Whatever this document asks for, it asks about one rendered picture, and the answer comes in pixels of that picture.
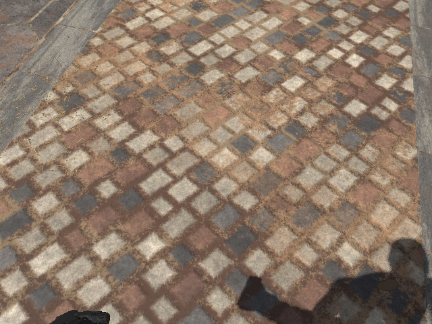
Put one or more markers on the left robot hand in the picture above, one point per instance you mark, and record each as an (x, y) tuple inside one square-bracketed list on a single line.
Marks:
[(85, 317)]

